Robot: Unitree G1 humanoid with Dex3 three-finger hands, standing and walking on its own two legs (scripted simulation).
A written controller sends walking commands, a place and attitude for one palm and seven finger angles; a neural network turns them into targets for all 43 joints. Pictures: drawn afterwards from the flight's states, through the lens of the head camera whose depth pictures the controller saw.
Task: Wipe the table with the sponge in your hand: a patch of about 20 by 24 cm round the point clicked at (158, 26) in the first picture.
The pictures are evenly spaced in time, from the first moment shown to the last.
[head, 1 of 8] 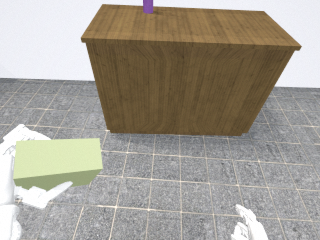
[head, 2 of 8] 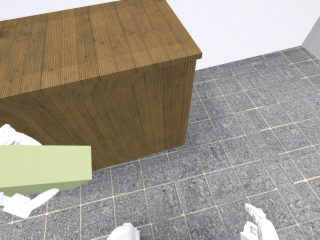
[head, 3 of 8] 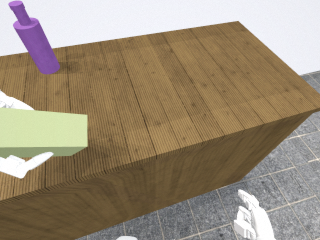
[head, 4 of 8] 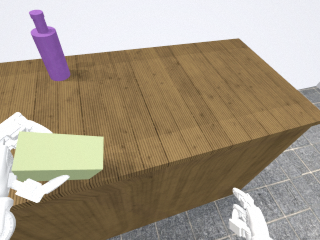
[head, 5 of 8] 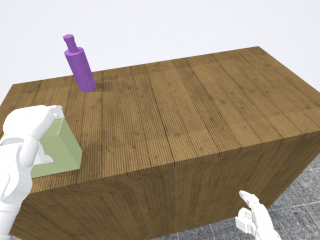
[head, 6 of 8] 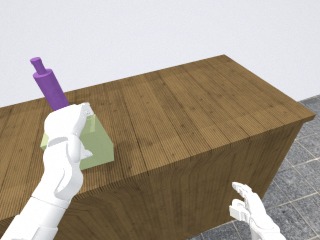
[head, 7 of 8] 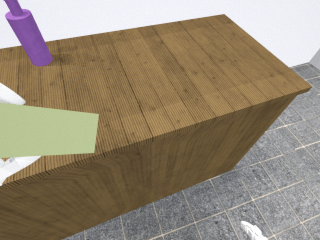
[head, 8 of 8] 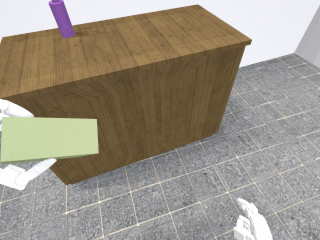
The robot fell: no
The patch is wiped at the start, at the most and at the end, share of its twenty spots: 0.00 0.90 0.90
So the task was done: yes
